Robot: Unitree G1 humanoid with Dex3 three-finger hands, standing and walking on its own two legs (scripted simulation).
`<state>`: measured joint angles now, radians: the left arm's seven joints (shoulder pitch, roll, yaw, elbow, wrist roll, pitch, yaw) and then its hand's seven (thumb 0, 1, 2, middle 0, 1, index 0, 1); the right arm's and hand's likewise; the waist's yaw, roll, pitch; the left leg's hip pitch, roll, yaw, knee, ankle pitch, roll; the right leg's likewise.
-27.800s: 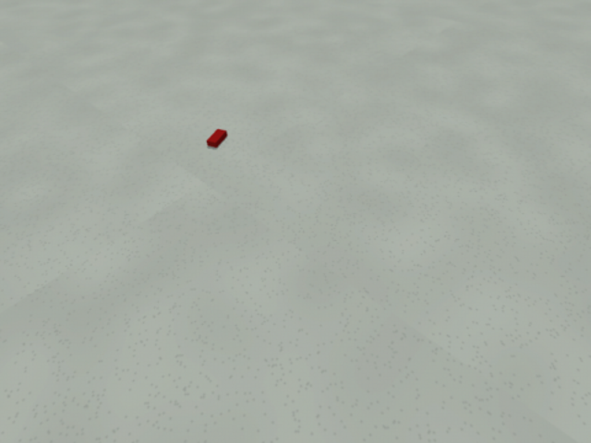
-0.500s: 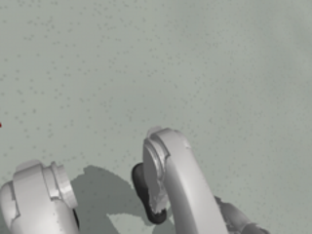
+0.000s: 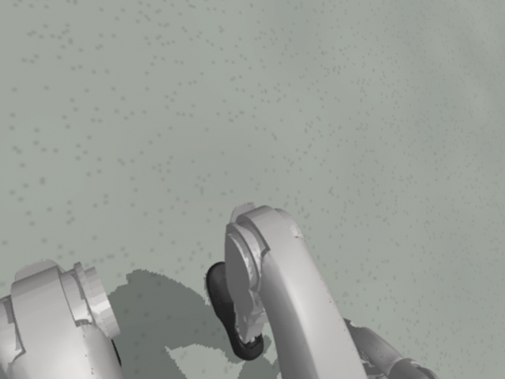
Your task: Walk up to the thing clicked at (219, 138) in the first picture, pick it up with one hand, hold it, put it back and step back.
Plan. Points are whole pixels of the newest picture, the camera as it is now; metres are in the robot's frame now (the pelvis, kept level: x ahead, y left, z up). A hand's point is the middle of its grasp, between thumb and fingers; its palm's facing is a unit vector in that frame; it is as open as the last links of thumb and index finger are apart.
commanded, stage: open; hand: left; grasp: from above
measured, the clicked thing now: out of the picture +0.42 +0.35 -0.28
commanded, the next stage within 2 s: withdraw in 0.68 s
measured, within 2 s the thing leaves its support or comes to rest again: neither
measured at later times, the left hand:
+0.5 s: hand out of the picture +0.41 +0.35 -0.24, palm faces -0.45 -0.18 -0.87, open 13.5 cm
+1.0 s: hand out of the picture +0.43 +0.35 -0.23, palm faces -0.33 -0.16 -0.93, open 14.1 cm
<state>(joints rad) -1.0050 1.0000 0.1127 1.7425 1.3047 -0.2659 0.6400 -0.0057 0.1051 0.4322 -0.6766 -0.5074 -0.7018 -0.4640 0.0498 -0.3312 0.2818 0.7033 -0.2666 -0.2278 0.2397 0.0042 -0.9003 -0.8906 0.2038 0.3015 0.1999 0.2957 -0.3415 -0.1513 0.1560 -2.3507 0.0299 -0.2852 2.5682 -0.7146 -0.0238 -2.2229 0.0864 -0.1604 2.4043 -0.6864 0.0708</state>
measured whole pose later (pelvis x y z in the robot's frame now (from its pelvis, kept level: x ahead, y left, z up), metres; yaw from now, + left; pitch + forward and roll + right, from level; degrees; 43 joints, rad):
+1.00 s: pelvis +0.00 +0.00 +0.00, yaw +0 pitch +28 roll -14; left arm -0.94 0.97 0.18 1.57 1.27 -0.24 0.63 0.00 -0.49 0.96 -0.08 -0.99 -0.09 -0.97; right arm 0.07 -0.33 0.27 0.69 -0.26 -0.22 0.25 0.00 -0.90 -0.89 0.20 0.30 0.20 0.30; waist -0.32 -0.13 0.13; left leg -2.36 0.03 -0.29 2.56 -0.71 -0.03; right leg -2.23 0.08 -0.16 2.39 -0.68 0.06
